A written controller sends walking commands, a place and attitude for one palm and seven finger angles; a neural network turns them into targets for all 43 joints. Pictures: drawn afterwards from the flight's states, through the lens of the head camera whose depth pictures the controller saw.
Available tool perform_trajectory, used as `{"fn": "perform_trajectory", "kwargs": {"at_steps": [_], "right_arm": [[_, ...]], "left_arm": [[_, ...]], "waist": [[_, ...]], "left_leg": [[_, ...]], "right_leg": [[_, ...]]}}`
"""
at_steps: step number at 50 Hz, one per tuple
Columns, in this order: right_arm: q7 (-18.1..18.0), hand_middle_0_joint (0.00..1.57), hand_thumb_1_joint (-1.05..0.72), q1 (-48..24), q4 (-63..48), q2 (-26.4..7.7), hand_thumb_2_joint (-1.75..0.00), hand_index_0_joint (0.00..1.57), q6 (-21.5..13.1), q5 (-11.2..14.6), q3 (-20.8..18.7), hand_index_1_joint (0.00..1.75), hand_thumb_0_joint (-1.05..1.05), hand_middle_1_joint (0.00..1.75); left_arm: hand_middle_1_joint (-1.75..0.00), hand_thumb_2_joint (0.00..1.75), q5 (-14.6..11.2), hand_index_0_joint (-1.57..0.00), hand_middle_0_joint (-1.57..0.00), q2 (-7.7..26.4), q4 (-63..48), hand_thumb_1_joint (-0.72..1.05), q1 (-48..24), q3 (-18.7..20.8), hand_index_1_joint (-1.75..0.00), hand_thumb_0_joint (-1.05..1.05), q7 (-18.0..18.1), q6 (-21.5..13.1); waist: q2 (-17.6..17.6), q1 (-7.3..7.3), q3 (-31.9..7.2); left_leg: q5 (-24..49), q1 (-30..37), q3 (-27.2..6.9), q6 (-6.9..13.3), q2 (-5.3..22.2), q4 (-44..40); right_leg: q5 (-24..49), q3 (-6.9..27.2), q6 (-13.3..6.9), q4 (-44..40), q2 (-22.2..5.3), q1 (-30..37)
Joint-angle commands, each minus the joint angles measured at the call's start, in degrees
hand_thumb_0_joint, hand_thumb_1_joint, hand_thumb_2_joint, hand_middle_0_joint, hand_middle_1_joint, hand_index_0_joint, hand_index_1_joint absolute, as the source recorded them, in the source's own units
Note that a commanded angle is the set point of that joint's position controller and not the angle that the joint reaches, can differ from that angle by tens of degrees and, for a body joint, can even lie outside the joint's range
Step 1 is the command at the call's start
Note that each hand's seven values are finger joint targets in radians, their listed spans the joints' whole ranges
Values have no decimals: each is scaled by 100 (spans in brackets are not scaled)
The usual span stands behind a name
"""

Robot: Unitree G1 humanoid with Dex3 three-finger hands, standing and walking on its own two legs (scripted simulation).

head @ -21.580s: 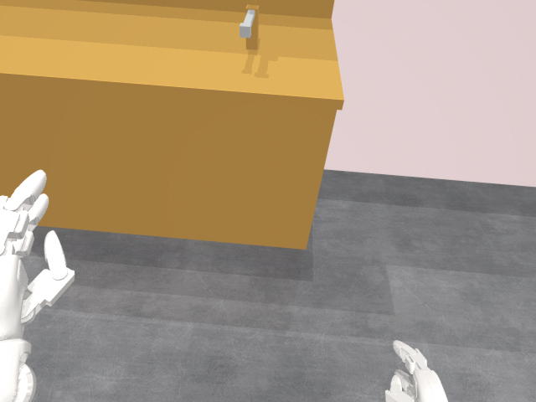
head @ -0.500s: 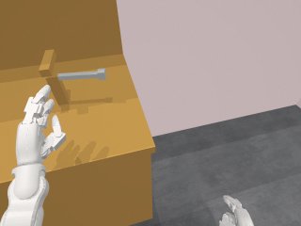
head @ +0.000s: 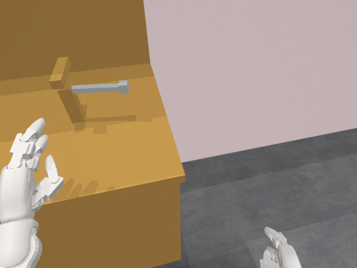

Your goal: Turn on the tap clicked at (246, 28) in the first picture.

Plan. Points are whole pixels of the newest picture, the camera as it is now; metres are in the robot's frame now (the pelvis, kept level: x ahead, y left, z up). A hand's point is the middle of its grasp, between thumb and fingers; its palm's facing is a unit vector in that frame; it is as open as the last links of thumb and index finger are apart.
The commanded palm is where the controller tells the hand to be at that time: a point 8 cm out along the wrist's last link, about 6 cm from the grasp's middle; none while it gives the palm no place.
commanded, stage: step back with the hand held close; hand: left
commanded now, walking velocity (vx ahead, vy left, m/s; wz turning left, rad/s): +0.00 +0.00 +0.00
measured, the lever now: (123, 87) +0.53 +0.23 +0.15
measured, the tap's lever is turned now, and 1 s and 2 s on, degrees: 80 80 80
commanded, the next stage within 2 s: stop stepping back and stand still in 1.48 s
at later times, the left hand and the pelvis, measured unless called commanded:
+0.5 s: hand (59, 193) +0.19 +0.24 +0.14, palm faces +0.36 -0.82 -0.44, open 7.4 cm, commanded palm +0.14 +0.28 +0.17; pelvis -0.02 +0.01 -0.01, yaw -1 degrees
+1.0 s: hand (29, 234) +0.12 +0.25 +0.15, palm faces +0.42 -0.83 -0.38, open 7.4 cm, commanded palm +0.06 +0.29 +0.17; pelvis -0.09 +0.01 -0.02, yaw +1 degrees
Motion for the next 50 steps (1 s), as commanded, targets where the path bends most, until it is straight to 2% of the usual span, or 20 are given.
{"fn": "perform_trajectory", "kwargs": {"at_steps": [1,2,6,7,9,13,19,25,30,31,34,36,38,41,43,45,46,47,48,50], "right_arm": [[-45,20,-90,-836,-926,-665,-90,20,-303,-32,-259,30,0,30],[-36,20,-90,-845,-942,-617,-90,20,-291,-17,-243,30,0,30],[-63,20,-90,-831,-932,-667,-90,20,-272,-24,-274,30,0,30],[-81,20,-90,-860,-1282,-828,-90,20,-97,72,-296,30,0,30],[-67,20,-90,-721,-1307,-661,-90,20,92,81,-270,30,0,30],[-151,20,-90,-569,-1508,-696,-90,20,245,110,-343,30,0,30],[-229,20,-90,-574,-1670,-753,-90,20,456,129,-411,30,0,30],[-260,20,-90,-614,-1709,-756,-90,20,563,144,-394,30,0,30],[-279,20,-90,-546,-1662,-748,-90,20,536,147,-349,30,0,30],[-306,20,-90,-537,-1607,-775,-90,20,526,130,-356,30,0,30],[-326,20,-90,-594,-1663,-804,-90,20,466,93,-315,30,0,30],[-355,20,-90,-692,-1695,-906,-90,20,399,61,-330,30,0,30],[-345,20,-90,-564,-1672,-783,-90,20,329,-5,-384,30,0,30],[-276,20,-90,-563,-1605,-717,-90,20,245,-15,-420,30,0,30],[-205,20,-90,-550,-1482,-622,-90,20,220,-16,-353,30,0,30],[-193,20,-90,-512,-1355,-532,-90,20,249,36,-312,30,0,30],[-201,20,-90,-495,-1269,-456,-90,20,253,109,-323,30,0,30],[-234,20,-90,-520,-1333,-525,-90,20,265,174,-406,30,0,30],[-254,20,-90,-600,-1393,-539,-90,20,304,179,-412,30,0,30],[-273,20,-90,-715,-1427,-441,-90,20,383,143,-337,30,0,30]], "left_arm": [[-30,90,19,-20,-20,1061,-1198,90,-594,649,-30,0,59,-363],[-30,90,8,-20,-20,919,-1180,90,-569,528,-30,0,36,-368],[-30,90,-7,-20,-20,1194,-1170,90,-688,786,-30,0,47,-361],[-30,90,-12,-20,-20,1536,-1279,90,-633,1180,-30,0,17,-400],[-30,90,59,-20,-20,1095,-1131,90,-103,802,-30,0,-47,-375],[-30,90,69,-20,-20,1227,-1543,90,234,902,-30,0,37,-311],[-30,90,75,-20,-20,1330,-1722,90,389,990,-30,0,126,-103],[-30,90,79,-20,-20,1331,-1589,90,343,980,-30,0,179,-63],[-30,90,118,-20,-20,1370,-1736,90,223,956,-30,0,276,-180],[-30,90,133,-20,-20,1485,-1818,90,177,1069,-30,0,308,-218],[-30,90,183,-20,-20,1364,-1931,90,166,1022,-30,0,354,-303],[-30,90,296,-20,-20,1372,-2071,90,-20,1137,-30,0,355,-358],[-30,90,376,-20,-20,1278,-2065,90,-78,1122,-30,0,313,-383],[-30,90,320,-20,-20,1198,-1879,90,122,1104,-30,0,242,-334],[-30,90,220,-20,-20,1026,-1809,90,316,893,-30,0,196,-287],[-30,90,125,-20,-20,1199,-1935,90,257,896,-30,0,218,-253],[-30,90,112,-20,-20,1240,-2206,90,-41,756,-30,0,261,-237],[-30,90,121,-20,-20,1318,-2147,90,-28,781,-30,0,283,-171],[-30,90,115,-20,-20,1423,-2024,90,25,905,-30,0,283,-128],[-30,90,114,-20,-20,1544,-2058,90,21,1009,-30,0,241,-136]], "waist": [[39,-5,-408],[-53,-37,-326],[5,-15,-476],[101,-178,-6],[-119,-222,-510],[-27,-240,-1362],[41,-230,-1510],[-343,-277,-1073],[-457,-342,-814],[-264,-354,-877],[151,-327,-796],[942,-257,-886],[1045,-218,-1029],[791,-217,-978],[613,-242,-886],[-275,-263,-1206],[-658,-328,-1732],[-1109,-319,-1845],[-1272,-287,-1711],[-870,-311,-1331]], "left_leg": [[465,74,98,29,-40,-332],[440,46,111,32,-22,-348],[489,106,162,58,-51,-274],[280,-527,-19,165,111,19],[364,-470,-58,158,143,350],[1545,-227,-22,157,256,555],[2259,-410,-168,143,430,629],[229,-1248,-278,189,344,608],[-1060,-1374,-280,179,201,931],[-1054,-1297,-330,159,248,880],[-1823,-1956,-786,301,567,224],[-2833,-3145,-1401,501,997,-858],[-2793,-3578,-1682,646,1235,-1288],[-2146,-3154,-1441,673,1147,-942],[-1407,-2433,-1124,447,866,-531],[38,-1494,-418,131,372,642],[607,-1051,50,-29,200,1136],[710,-1023,183,-19,73,1486],[351,-1134,185,-12,-2,1724],[94,-1254,94,-39,3,1819]], "right_leg": [[202,65,23,-426,-16,-316],[163,58,36,-427,-24,-350],[219,91,42,-455,-36,-311],[274,444,94,-562,-356,-1174],[208,499,82,-435,-619,-1277],[1277,306,134,207,-618,-1044],[1436,225,197,701,-482,-1157],[113,534,115,417,-613,-1538],[-1370,748,-9,-13,-862,-2330],[-1423,689,-27,46,-857,-2397],[-1640,477,94,568,-479,-2017],[-971,178,253,1734,54,-686],[-568,141,277,2698,296,-69],[-1040,252,197,2372,268,-410],[-950,361,34,1224,91,-914],[1018,1133,-185,320,-706,-1388],[2559,1394,-85,425,-1155,-1254],[3509,1358,68,600,-1252,-1181],[3585,1301,81,584,-1343,-1335],[3061,1321,-139,574,-1415,-1658]]}}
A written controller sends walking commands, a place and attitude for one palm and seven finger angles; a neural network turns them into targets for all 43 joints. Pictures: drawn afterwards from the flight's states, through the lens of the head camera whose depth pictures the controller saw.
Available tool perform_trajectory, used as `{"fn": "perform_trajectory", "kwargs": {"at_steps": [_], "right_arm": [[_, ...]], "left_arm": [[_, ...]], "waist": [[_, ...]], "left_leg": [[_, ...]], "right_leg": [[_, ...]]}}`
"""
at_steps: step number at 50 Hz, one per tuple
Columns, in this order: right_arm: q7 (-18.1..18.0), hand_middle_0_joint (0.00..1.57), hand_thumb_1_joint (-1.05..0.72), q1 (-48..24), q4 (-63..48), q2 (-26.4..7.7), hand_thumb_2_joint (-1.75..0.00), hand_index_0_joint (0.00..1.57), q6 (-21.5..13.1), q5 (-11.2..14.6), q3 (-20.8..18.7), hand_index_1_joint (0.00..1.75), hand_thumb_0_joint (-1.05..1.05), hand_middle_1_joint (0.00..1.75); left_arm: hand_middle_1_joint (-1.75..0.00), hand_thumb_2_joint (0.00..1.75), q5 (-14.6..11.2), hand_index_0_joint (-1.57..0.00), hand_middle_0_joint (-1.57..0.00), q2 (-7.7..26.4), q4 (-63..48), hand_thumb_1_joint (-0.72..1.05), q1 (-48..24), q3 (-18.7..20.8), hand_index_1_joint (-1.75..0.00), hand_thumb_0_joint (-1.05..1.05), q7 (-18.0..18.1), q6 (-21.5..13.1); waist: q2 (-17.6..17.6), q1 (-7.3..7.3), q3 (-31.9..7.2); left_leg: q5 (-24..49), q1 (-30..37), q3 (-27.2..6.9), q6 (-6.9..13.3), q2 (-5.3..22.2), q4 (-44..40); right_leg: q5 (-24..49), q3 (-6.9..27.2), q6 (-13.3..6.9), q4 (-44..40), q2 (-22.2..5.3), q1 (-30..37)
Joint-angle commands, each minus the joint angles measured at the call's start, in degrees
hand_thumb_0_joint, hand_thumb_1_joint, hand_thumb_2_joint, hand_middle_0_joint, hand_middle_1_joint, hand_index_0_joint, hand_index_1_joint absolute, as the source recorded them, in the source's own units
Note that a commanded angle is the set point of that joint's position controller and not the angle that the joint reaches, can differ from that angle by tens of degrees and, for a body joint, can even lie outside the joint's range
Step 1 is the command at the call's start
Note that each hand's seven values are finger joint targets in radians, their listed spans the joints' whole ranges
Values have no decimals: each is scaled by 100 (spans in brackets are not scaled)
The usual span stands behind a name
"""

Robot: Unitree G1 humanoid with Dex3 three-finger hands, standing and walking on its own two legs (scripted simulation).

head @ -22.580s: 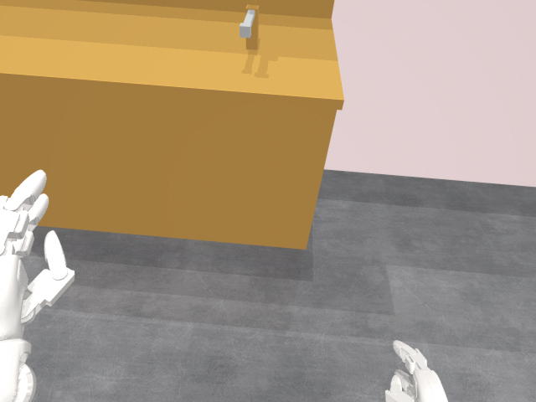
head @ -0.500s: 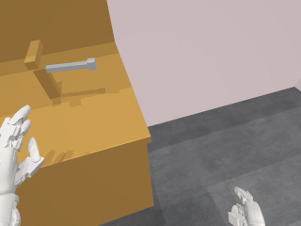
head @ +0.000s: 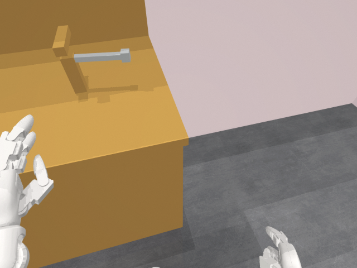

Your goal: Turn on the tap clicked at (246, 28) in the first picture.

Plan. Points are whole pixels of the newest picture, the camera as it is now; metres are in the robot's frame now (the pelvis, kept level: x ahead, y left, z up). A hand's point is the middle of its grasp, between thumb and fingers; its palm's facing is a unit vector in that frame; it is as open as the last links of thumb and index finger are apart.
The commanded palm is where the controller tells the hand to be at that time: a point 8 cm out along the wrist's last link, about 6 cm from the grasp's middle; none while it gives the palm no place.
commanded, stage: step back with the hand held close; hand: left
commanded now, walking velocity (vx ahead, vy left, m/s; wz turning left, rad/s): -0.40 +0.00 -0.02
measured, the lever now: (125, 55) +0.63 +0.21 +0.16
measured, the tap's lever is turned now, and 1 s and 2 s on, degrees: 80 80 80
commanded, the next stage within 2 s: stop stepping back and stand still in 0.48 s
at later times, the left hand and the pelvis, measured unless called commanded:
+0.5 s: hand (5, 266) +0.09 +0.23 +0.17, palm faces +0.36 -0.86 -0.35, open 7.4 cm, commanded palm +0.04 +0.28 +0.18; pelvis -0.13 +0.00 +0.01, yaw +0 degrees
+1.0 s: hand out of the picture -0.05 +0.23 +0.17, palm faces +0.45 -0.83 -0.32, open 7.4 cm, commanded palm -0.11 +0.27 +0.18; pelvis -0.26 -0.02 +0.00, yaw +3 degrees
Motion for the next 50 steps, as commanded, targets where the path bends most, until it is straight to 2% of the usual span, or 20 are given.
{"fn": "perform_trajectory", "kwargs": {"at_steps": [1,5,8,13,14,15,16,17,21,23,25,26,29,35,36,37,38,45,48,50], "right_arm": [[-121,20,-90,-727,-983,-573,-90,20,-182,-50,-228,30,0,30],[-105,20,-90,-679,-1158,-684,-90,20,-17,-50,-229,30,0,30],[-16,20,-90,-743,-1124,-724,-90,20,-140,-220,-314,30,0,30],[37,20,-90,-934,-1139,-726,-90,20,-250,-144,-301,30,0,30],[32,20,-90,-930,-1128,-714,-90,20,-223,-133,-294,30,0,30],[33,20,-90,-894,-1118,-645,-90,20,-188,-118,-273,30,0,30],[38,20,-90,-767,-907,-596,-90,20,-203,-160,-251,30,0,30],[15,20,-90,-743,-918,-644,-90,20,-236,-91,-335,30,0,30],[-90,20,-90,-743,-916,-454,-90,20,-148,-179,-101,30,0,30],[-165,20,-90,-631,-929,-563,-90,20,-83,-140,-145,30,0,30],[-156,20,-90,-561,-1073,-776,-90,20,-91,-26,-256,30,0,30],[-93,20,-90,-555,-1158,-787,-90,20,-113,68,-303,30,0,30],[25,20,-90,-412,-1066,-684,-90,20,-294,-224,-279,30,0,30],[28,20,-90,-445,-1074,-785,-90,20,-520,-90,-262,30,0,30],[7,20,-90,-437,-1082,-786,-90,20,-471,-116,-270,30,0,30],[15,20,-90,-510,-1072,-701,-90,20,-435,-142,-283,30,0,30],[15,20,-90,-376,-983,-699,-90,20,-456,-156,-260,30,0,30],[-82,20,-90,-155,-846,-729,-90,20,-549,-126,-227,30,0,30],[-90,20,-90,-103,-947,-921,-90,20,-603,-155,-212,30,0,30],[-77,20,-90,-181,-934,-780,-90,20,-604,-124,-183,30,0,30]], "left_arm": [[-30,90,-7,-20,-20,1462,-1246,90,-502,906,-30,0,84,-340],[-30,90,-81,-20,-20,1352,-1158,90,-61,950,-30,0,46,-361],[-30,90,-23,-20,-20,1162,-1352,90,-351,859,-30,0,12,-348],[-30,90,-99,-20,-20,952,-1424,90,-377,587,-30,0,76,-116],[-30,90,-101,-20,-20,1027,-1498,90,-471,601,-30,0,63,-129],[-30,90,-77,-20,-20,1174,-1583,90,-544,617,-30,0,58,-171],[-30,90,-7,-20,-20,1461,-1803,90,-763,796,-30,0,110,-256],[-30,90,47,-20,-20,1289,-1663,90,-755,556,-30,0,99,-205],[-30,90,82,-20,-20,1260,-1215,90,-788,740,-30,0,28,-316],[-30,90,29,-20,-20,1234,-1144,90,-586,748,-30,0,61,-381],[-30,90,-43,-20,-20,1311,-1484,90,-290,795,-30,0,66,-461],[-30,90,-57,-20,-20,1248,-1458,90,-16,731,-30,0,49,-470],[-30,90,-43,-20,-20,1191,-1804,90,-14,804,-30,0,32,-361],[-30,90,12,-20,-20,1132,-1424,90,18,896,-30,0,149,-192],[-30,90,69,-20,-20,1237,-1358,90,-163,898,-30,0,125,-215],[-30,90,41,-20,-20,1241,-1252,90,-345,853,-30,0,95,-241],[-30,90,41,-20,-20,1329,-1309,90,-641,890,-30,0,114,-284],[-30,90,68,-20,-20,1112,-737,90,-878,701,-30,0,147,-390],[-30,90,54,-20,-20,1048,-918,90,-730,745,-30,0,152,-476],[-30,90,143,-20,-20,1180,-1055,90,-841,888,-30,0,141,-441]], "waist": [[-526,-152,-793],[282,-45,-1178],[968,33,-1182],[687,87,-756],[263,56,-648],[-599,-22,-501],[-1043,5,-497],[-1390,23,-541],[-834,-155,-638],[-583,-186,-868],[279,-35,-1284],[547,30,-1420],[970,-72,-1206],[616,-115,-521],[-59,-177,-232],[-885,-239,-132],[-1249,-219,-110],[-775,-277,-119],[568,-250,68],[1321,-260,178]], "left_leg": [[101,1022,-3,-106,59,453],[2665,1699,-749,222,911,-770],[510,415,-1520,694,1742,-2131],[-1661,-258,-572,164,999,-2091],[-1925,-109,-378,-49,631,-1432],[-1742,306,-53,-301,81,-94],[-1448,866,259,-451,-334,1391],[-1783,566,-70,-322,-413,2408],[-1542,379,139,-311,-103,1070],[-450,883,247,-271,-50,-459],[2986,1762,-561,108,1015,-1033],[3566,2204,-675,224,1498,-1115],[4253,1352,-1183,693,1903,-1189],[-2408,-372,-506,299,877,-1600],[-2698,-454,-169,74,357,-842],[-2084,-69,-81,-92,-8,530],[-1492,124,-20,-155,-81,1473],[-1791,1472,427,88,-9,17],[-2958,1357,-1185,593,929,-1515],[-4324,-56,-2008,839,1501,-2459]], "right_leg": [[3707,934,-121,-619,-1663,-398],[1482,177,352,100,-467,-397],[-935,271,305,2031,-52,379],[-754,-145,65,194,-165,625],[-655,139,-99,-831,-458,257],[-1050,1478,-424,-1930,-1351,-718],[-386,2341,-784,-2510,-2393,-1636],[475,2185,-882,-2121,-2561,-1665],[4018,777,-427,-758,-1893,-95],[4175,626,-202,-241,-1596,327],[1861,193,320,327,-732,-72],[-37,185,357,708,-489,-374],[-984,348,382,2050,-302,-558],[-460,-334,226,-131,-354,974],[-786,196,7,-1084,-733,570],[-1941,1824,-465,-2042,-1687,-442],[-2120,2583,-761,-2402,-2437,-938],[-2083,905,-358,-1442,-1715,-1139],[-1412,89,34,211,-573,-1170],[-922,-490,258,1897,-243,-447]]}}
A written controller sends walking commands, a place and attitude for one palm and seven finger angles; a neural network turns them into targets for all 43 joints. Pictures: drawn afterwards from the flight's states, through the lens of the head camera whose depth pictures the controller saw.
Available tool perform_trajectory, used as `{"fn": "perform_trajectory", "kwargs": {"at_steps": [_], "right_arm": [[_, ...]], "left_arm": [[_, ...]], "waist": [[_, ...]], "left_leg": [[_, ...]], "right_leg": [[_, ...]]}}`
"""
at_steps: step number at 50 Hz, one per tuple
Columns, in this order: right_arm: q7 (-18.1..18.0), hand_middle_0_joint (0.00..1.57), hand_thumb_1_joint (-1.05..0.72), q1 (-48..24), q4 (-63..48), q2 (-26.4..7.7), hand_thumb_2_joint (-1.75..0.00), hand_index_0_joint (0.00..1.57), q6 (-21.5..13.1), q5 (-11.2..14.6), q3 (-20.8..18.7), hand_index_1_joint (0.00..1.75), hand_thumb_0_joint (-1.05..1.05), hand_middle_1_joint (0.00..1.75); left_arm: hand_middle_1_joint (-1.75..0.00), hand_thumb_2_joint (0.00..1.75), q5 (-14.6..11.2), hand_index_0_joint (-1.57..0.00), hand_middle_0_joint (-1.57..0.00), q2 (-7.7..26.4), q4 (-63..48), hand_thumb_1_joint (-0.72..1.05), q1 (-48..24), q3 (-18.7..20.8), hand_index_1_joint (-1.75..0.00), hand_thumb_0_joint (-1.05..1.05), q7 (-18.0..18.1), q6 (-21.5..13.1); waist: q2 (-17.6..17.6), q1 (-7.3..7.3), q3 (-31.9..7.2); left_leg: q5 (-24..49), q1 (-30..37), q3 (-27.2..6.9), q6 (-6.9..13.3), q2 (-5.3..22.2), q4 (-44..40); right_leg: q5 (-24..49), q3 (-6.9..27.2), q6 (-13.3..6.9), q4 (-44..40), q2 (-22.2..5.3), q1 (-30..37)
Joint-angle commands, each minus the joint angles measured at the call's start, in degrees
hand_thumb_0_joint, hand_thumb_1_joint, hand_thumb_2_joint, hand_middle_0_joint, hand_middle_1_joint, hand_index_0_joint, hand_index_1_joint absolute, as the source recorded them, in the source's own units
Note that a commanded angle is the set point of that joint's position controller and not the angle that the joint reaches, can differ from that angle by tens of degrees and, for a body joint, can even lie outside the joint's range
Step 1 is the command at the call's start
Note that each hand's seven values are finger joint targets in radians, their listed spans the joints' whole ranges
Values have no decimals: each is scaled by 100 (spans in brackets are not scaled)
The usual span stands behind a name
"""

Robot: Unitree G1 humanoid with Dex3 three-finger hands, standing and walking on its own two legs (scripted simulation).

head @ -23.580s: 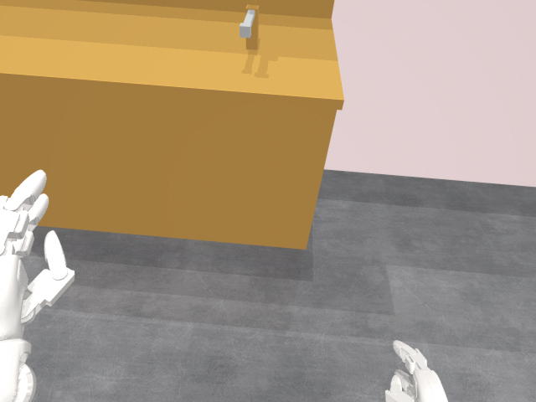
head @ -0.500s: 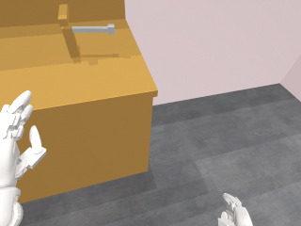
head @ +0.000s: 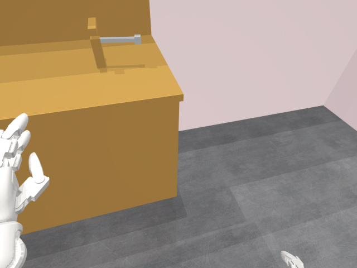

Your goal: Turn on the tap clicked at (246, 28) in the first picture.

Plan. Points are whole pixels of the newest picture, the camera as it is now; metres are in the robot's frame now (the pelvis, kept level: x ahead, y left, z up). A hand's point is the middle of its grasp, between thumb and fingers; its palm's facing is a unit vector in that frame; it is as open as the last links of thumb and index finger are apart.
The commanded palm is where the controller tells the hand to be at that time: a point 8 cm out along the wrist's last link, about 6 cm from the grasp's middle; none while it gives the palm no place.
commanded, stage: stop stepping back and stand still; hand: left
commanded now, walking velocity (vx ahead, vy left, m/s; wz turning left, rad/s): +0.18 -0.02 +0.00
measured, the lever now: (137, 39) +0.89 +0.19 +0.16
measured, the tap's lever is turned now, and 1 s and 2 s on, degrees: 80 80 80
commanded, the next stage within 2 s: stand and check the lever's angle in 0.34 s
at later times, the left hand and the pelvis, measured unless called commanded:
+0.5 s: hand (42, 188) +0.21 +0.23 +0.17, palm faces +0.40 -0.84 -0.37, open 7.4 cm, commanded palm +0.15 +0.27 +0.19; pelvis -0.01 -0.01 +0.00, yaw +1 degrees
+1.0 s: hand (27, 189) +0.21 +0.26 +0.16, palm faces +0.39 -0.85 -0.35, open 7.4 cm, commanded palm +0.15 +0.30 +0.19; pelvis -0.01 +0.02 +0.01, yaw +0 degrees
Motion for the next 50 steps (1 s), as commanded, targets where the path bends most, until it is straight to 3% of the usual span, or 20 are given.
{"fn": "perform_trajectory", "kwargs": {"at_steps": [1,3,5,6,7,8,10,12,13,15,17,19,21,22,23,24,27,30,46,50], "right_arm": [[21,20,-90,-878,-1013,-459,-90,20,-355,-41,-144,30,0,30],[99,20,-90,-892,-932,-428,-90,20,-447,-45,-111,30,0,30],[90,20,-90,-933,-951,-505,-90,20,-457,-21,-111,30,0,30],[92,20,-90,-893,-965,-461,-90,20,-428,-19,-141,30,0,30],[128,20,-90,-958,-1011,-417,-90,20,-420,12,-186,30,0,30],[160,20,-90,-833,-976,-487,-90,20,-528,8,-209,30,0,30],[191,20,-90,-664,-841,-451,-90,20,-609,59,-241,30,0,30],[170,20,-90,-761,-841,-349,-90,20,-596,73,-190,30,0,30],[163,20,-90,-797,-885,-297,-90,20,-586,64,-139,30,0,30],[152,20,-90,-922,-977,-250,-90,20,-555,44,-104,30,0,30],[162,20,-90,-945,-1035,-291,-90,20,-538,52,-125,30,0,30],[170,20,-90,-985,-1092,-388,-90,20,-529,54,-160,30,0,30],[176,20,-90,-1036,-1184,-519,-90,20,-486,121,-232,30,0,30],[178,20,-90,-1019,-1195,-592,-90,20,-470,159,-269,30,0,30],[178,20,-90,-999,-1171,-494,-90,20,-452,133,-210,30,0,30],[179,20,-90,-1016,-1180,-468,-90,20,-430,105,-178,30,0,30],[161,20,-90,-1066,-1209,-484,-90,20,-448,87,-181,30,0,30],[154,20,-90,-1039,-1256,-475,-90,20,-462,74,-182,30,0,30],[87,20,-90,-1141,-1265,-435,-90,20,-367,5,-89,30,0,30],[84,20,-90,-1120,-1244,-443,-90,20,-372,-7,-77,30,0,30]], "left_arm": [[-30,90,153,-20,-20,1184,-1443,90,-689,822,-30,0,69,-373],[-30,90,122,-20,-20,887,-1157,90,-410,602,-30,0,48,-332],[-30,90,102,-20,-20,838,-1089,90,-284,541,-30,0,33,-295],[-30,90,130,-20,-20,942,-1063,90,-337,566,-30,0,7,-306],[-30,90,70,-20,-20,1033,-1072,90,-475,604,-30,0,-27,-310],[-30,90,23,-20,-20,1047,-1426,90,-903,567,-30,0,-46,-422],[-30,90,-35,-20,-20,1092,-1314,90,-751,636,-30,0,-81,-522],[-30,90,-50,-20,-20,1168,-1326,90,-644,748,-30,0,-67,-636],[-30,90,-56,-20,-20,1181,-1226,90,-546,806,-30,0,-40,-675],[-30,90,-84,-20,-20,1131,-1055,90,-363,835,-30,0,-28,-683],[-30,90,-126,-20,-20,1019,-1081,90,-301,709,-30,0,-44,-657],[-30,90,-134,-20,-20,1045,-1235,90,-240,740,-30,0,-41,-653],[-30,90,-127,-20,-20,976,-1333,90,-214,687,-30,0,-51,-621],[-30,90,-125,-20,-20,989,-1324,90,-129,680,-30,0,-70,-598],[-30,90,-99,-20,-20,990,-1214,90,5,705,-30,0,-86,-548],[-30,90,-73,-20,-20,977,-1347,90,-90,688,-30,0,-86,-524],[-30,90,-52,-20,-20,1011,-1539,90,-296,666,-30,0,-56,-519],[-30,90,-63,-20,-20,1000,-1690,90,-210,662,-30,0,-24,-481],[-30,90,-100,-20,-20,989,-1475,90,-131,651,-30,0,-15,-359],[-30,90,-72,-20,-20,946,-1496,90,-209,582,-30,0,4,-375]], "waist": [[1713,133,450],[1343,191,541],[896,286,494],[-201,280,516],[-1547,261,466],[-1026,148,321],[-308,103,290],[-300,123,142],[-452,153,42],[-692,244,26],[-585,243,102],[-115,274,152],[145,348,-54],[125,363,-121],[485,280,-28],[525,265,28],[340,280,-111],[482,287,-425],[397,273,-341],[543,272,-303]], "left_leg": [[-3128,-1446,-2304,806,1505,-2563],[-2144,-1390,-1600,687,1310,-2161],[-1660,-1513,-913,378,865,-1182],[-1253,-1779,-371,175,317,172],[-776,-2161,46,-28,-120,1813],[-461,-2022,-192,-121,-77,2527],[-102,-1701,-346,-189,64,2680],[-42,-1258,-178,-203,110,1942],[54,-994,-21,-178,83,1449],[216,-421,273,-108,-64,652],[417,207,334,-54,-89,-59],[671,536,-66,106,227,-626],[1214,627,-510,216,633,-717],[1582,571,-554,195,686,-611],[1505,425,-460,168,615,-581],[1538,302,-459,153,595,-616],[1672,314,-440,110,571,-642],[2008,521,-395,98,596,-648],[1254,234,-418,15,539,-1029],[1095,183,-472,13,559,-1158]], "right_leg": [[-725,-81,202,1828,214,167],[-813,-88,128,901,88,476],[-462,-47,56,-836,26,1249],[-803,1034,-211,-1788,-510,1273],[-1104,3106,-707,-2674,-1725,1164],[-383,3259,-769,-2622,-1974,1071],[1065,2390,-725,-2173,-1767,973],[2336,1659,-665,-1814,-1660,1092],[2438,1354,-578,-1689,-1549,1143],[1606,1169,-423,-1720,-1362,884],[593,1176,-320,-1754,-1308,449],[351,1063,-117,-1480,-977,231],[673,883,150,-1324,-574,380],[1146,933,237,-1289,-515,576],[1146,810,172,-1288,-522,502],[1224,719,149,-1254,-456,571],[1461,676,126,-1256,-414,743],[1801,611,139,-1184,-372,897],[1433,499,141,-1500,-272,923],[1330,463,139,-1470,-223,923]]}}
